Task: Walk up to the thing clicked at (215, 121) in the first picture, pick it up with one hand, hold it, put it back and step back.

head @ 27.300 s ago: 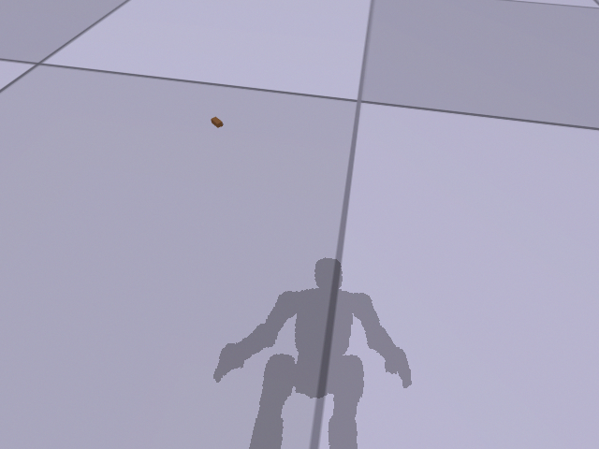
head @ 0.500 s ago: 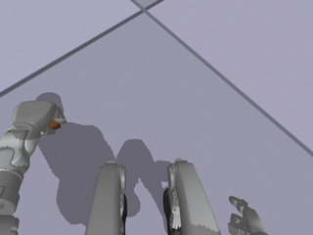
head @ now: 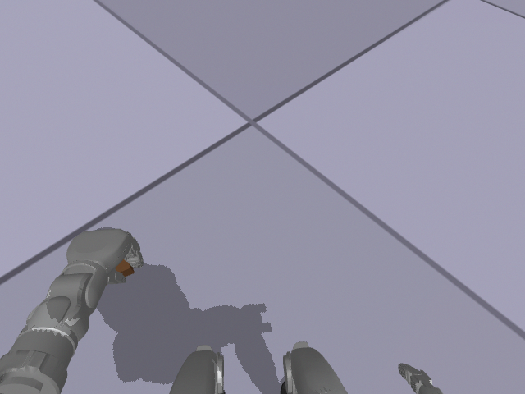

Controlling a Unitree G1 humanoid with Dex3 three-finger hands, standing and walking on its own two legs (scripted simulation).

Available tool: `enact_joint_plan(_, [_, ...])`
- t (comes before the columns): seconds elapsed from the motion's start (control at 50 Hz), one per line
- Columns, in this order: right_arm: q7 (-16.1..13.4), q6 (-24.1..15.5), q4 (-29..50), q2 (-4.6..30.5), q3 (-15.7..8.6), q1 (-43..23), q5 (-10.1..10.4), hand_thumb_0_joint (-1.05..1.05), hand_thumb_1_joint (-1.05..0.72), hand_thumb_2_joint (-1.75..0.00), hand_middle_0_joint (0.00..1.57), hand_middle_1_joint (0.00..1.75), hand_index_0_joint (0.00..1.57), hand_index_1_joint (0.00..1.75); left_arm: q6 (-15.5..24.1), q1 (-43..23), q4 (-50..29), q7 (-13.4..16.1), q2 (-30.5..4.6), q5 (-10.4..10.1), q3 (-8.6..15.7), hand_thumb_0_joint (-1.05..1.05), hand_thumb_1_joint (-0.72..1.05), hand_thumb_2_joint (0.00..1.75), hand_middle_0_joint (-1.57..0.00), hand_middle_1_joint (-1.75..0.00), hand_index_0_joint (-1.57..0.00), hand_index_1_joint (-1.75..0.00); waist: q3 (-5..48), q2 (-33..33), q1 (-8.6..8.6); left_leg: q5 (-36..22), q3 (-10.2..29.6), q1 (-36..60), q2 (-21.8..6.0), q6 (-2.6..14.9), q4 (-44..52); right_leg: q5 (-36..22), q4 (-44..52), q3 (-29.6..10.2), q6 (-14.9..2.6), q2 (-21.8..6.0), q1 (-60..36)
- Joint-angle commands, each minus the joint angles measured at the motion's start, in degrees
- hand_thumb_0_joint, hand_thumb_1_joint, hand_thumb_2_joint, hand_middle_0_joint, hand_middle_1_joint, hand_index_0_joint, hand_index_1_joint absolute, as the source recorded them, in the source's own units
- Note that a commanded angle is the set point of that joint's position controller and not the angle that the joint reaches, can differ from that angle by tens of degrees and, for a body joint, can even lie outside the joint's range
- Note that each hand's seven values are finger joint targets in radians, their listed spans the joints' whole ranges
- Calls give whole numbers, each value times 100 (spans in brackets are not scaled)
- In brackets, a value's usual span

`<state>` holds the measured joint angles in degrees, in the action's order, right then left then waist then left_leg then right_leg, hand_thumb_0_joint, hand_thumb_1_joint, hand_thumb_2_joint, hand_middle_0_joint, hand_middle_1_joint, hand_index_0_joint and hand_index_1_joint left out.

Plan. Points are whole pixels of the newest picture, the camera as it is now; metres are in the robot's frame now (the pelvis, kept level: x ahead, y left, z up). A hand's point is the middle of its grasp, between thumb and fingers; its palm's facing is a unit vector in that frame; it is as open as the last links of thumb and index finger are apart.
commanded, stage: lift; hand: left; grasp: from above
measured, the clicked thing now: (111, 270) +0.35 +0.26 -0.11
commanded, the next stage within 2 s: hold in 0.36 s
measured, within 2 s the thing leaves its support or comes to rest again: neither
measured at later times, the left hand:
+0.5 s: hand (106, 243) +0.35 +0.23 +0.00, palm faces -0.45 -0.06 -0.89, open 4.9 cm
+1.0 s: hand (103, 230) +0.35 +0.22 +0.04, palm faces -0.45 -0.04 -0.89, open 4.7 cm
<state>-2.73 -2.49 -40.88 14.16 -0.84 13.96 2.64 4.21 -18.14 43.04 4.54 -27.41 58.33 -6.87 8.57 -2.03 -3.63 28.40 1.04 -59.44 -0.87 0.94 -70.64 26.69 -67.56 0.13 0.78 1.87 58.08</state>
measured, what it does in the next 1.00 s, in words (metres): rises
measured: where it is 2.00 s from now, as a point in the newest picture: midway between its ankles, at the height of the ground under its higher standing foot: outside the picture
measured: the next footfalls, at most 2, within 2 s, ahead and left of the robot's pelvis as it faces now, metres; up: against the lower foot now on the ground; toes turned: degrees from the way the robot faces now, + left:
none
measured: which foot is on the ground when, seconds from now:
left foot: down 0.00-1.00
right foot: down 0.00-1.00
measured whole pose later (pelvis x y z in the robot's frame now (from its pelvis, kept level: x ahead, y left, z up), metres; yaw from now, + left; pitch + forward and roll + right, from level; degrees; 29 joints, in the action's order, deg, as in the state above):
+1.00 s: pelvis +0.04 +0.00 +0.09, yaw -1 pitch +6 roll +0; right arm -3.2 1.2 -39.5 14.7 -1.7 13.5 3.7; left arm 2.4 -15.2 38.3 -0.7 -24.1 57.1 -11.0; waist 3.6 -2.5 -0.9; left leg 18.8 -1.5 -25.8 0.0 1.0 -38.8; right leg 17.8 -38.1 -2.7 0.7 0.8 26.1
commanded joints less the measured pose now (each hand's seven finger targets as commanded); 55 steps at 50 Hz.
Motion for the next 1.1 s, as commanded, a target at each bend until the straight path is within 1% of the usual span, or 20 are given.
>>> enact_joint_plan(0.0, [-50,-180,495,847,-325,219,11,0,-91,-91,20,30,20,30,-28,-1740,-897,317,-1130,-31,395,0,85,11,-119,-17,-122,-14,1592,-285,-10,-628,43,1864,131,-22,1669,-568,1531,8,-223,153,-1341])
enact_joint_plan(0.04, [-46,-183,492,852,-345,206,12,0,-91,-90,20,30,20,30,-83,-1658,-838,364,-1145,-36,435,0,85,10,-118,-17,-122,-13,1650,-263,44,-865,22,2127,125,-34,1832,-766,1673,-1,-226,142,-1584])
enact_joint_plan(0.08, [-38,-177,493,851,-360,222,19,0,-91,-90,20,30,20,30,-146,-1588,-796,361,-1002,-30,301,0,82,9,-117,-15,-120,-12,1635,-224,42,-1177,33,2389,117,-56,1977,-1022,1797,7,-223,145,-1809])
enact_joint_plan(0.12, [-46,-155,454,837,-363,281,8,0,-91,-90,20,30,20,30,-203,-1550,-795,367,-1023,-43,328,0,81,8,-116,-14,-119,-11,1667,-171,83,-1502,37,2527,119,-55,2084,-1307,1917,-14,-222,147,-2057])
enact_joint_plan(0.14, [-43,-149,478,829,-363,268,4,0,-91,-90,20,30,20,30,-227,-1678,-839,364,-945,-59,250,0,80,9,-115,-14,-118,-11,1608,-184,68,-1557,32,2597,121,-56,2170,-1364,1998,-26,-220,145,-2139])
enact_joint_plan(0.22, [-42,-104,507,851,-380,252,28,0,-91,-90,20,30,20,30,-271,-1550,-741,310,-996,-113,284,0,80,8,-116,-12,-119,-9,1462,-119,96,-1635,-42,2891,130,-46,2467,-1436,2328,-68,-220,129,-2408])
enact_joint_plan(0.26, [-47,-90,546,833,-384,221,19,0,-90,-90,20,30,20,30,-273,-1574,-818,248,-871,-119,163,0,79,11,-116,-12,-118,-10,1382,-106,98,-1707,-32,3052,124,-50,2614,-1487,2459,-53,-211,126,-2554])
enact_joint_plan(0.36, [-60,-62,583,821,-367,141,28,0,-90,-90,20,30,20,30,-210,-1603,-952,159,-938,-144,198,0,82,10,-117,-14,-120,-11,1184,-74,97,-1605,-75,3209,167,-32,2889,-1405,2797,-116,-190,99,-2843])
enact_joint_plan(0.4, [-58,-46,598,821,-381,110,43,0,-90,-90,20,30,20,30,-207,-1431,-932,150,-943,-136,245,0,82,10,-118,-13,-121,-10,1238,-64,176,-1774,-61,3406,144,-55,3016,-1498,2829,-85,-214,103,-2924])
enact_joint_plan(0.46, [-58,-20,600,814,-385,86,47,0,-90,-90,20,30,20,30,-186,-1552,-1020,141,-825,-105,128,0,82,9,-116,-14,-120,-11,1166,-49,133,-1901,-62,3579,138,-60,3124,-1602,2935,-78,-211,115,-3030])
enact_joint_plan(0.56, [-69,27,610,833,-387,35,55,0,-90,-90,20,30,20,30,-165,-1613,-1090,19,-889,-88,134,0,84,8,-117,-14,-121,-10,1130,-102,147,-2099,-91,3742,163,-58,3259,-1779,3083,-124,-200,100,-3249])
enact_joint_plan(0.62, [-77,55,631,850,-401,-10,64,0,-90,-90,20,30,20,30,-156,-1581,-1225,-37,-911,-93,160,0,83,11,-118,-13,-121,-10,1256,-10,201,-2421,-125,3921,185,-44,3271,-2122,3147,-150,-175,89,-3473])
enact_joint_plan(0.64, [-79,62,624,848,-398,27,65,0,-90,-90,20,30,20,30,-161,-1588,-1249,-70,-863,-97,128,0,83,9,-117,-14,-121,-10,1215,-34,147,-2460,-153,3944,190,-44,3301,-2170,3170,-167,-183,88,-3451])
enact_joint_plan(0.68, [-82,84,636,859,-391,-8,62,0,-90,-90,20,30,20,30,-174,-1598,-1254,-138,-804,-114,79,0,85,9,-119,-11,-122,-8,1123,37,120,-2460,-145,3975,182,-32,3352,-2183,3232,-157,-176,100,-3477])
enact_joint_plan(0.7, [-85,90,648,857,-395,-62,74,0,-90,-90,20,30,20,30,-167,-1505,-1227,-157,-853,-131,121,0,86,8,-119,-12,-123,-8,1087,70,205,-2418,-136,3992,186,-35,3408,-2123,3264,-147,-178,92,-3530])
enact_joint_plan(0.78, [-85,120,724,863,-382,-161,79,0,-90,-90,20,30,20,30,-170,-1492,-1369,-222,-887,-122,142,0,85,6,-117,-11,-122,-7,1068,-83,255,-2435,-133,4122,166,-61,3542,-2049,3300,-123,-206,104,-3597])
enact_joint_plan(0.9, [-100,165,828,860,-375,-215,100,0,-90,-90,20,30,20,30,-161,-1572,-1602,-291,-874,-137,144,0,86,9,-119,-11,-123,-8,1033,48,229,-2433,-149,4213,185,-24,3652,-2115,3435,-162,-185,86,-3727])
enact_joint_plan(0.92, [-104,180,861,861,-369,-262,105,0,-90,-90,20,30,20,30,-177,-1462,-1494,-292,-926,-112,192,0,86,10,-121,-10,-124,-7,902,61,298,-2330,-160,4153,201,-13,3688,-2040,3498,-172,-177,71,-3733])
enact_joint_plan(0.94, [-101,176,862,861,-369,-271,110,0,-90,-90,20,30,20,30,-165,-1440,-1569,-312,-852,-136,134,0,86,10,-121,-9,-124,-6,921,29,243,-2318,-186,4232,199,-16,3717,-2010,3502,-177,-184,73,-3741])
enact_joint_plan(1.08, [-124,205,936,831,-343,-377,126,0,-90,-90,20,30,20,30,-157,-1446,-1775,-404,-859,-163,145,0,87,9,-120,-11,-124,-8,807,141,296,-2097,-179,4255,214,5,3873,-1826,3680,-200,-163,55,-3856])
